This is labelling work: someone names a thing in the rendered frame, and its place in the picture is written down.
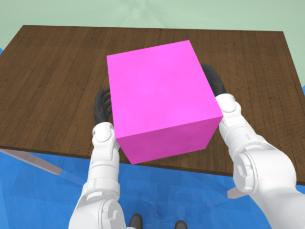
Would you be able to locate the right robot hand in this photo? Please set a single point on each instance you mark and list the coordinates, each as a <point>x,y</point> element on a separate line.
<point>214,80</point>

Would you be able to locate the right robot forearm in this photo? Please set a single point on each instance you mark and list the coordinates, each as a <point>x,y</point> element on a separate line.
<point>235,130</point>

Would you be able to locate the table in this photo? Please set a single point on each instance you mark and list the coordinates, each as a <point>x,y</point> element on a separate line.
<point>50,76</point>

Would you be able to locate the carton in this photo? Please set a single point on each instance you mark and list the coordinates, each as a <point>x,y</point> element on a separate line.
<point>162,103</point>

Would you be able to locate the robot right upper arm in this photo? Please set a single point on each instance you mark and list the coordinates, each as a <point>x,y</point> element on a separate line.
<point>268,177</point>

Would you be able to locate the robot left foot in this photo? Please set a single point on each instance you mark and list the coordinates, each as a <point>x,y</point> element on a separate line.
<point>136,221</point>

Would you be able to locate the left robot hand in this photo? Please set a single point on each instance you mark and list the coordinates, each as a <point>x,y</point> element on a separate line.
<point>100,109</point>

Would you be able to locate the robot left upper arm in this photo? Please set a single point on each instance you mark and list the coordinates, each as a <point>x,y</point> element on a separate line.
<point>103,214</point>

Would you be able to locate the left robot forearm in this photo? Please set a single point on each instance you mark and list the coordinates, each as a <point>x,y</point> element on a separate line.
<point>103,172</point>

